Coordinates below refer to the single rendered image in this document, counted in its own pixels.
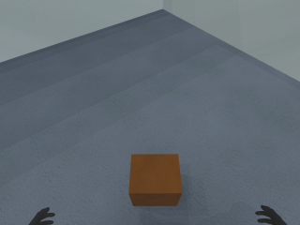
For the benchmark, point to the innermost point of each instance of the carton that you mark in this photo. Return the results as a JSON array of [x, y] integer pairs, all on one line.
[[155, 180]]

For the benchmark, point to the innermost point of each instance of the robot right hand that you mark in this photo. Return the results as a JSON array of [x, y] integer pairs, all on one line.
[[274, 218]]

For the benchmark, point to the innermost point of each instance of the robot left hand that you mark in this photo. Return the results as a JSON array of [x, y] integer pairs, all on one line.
[[43, 213]]

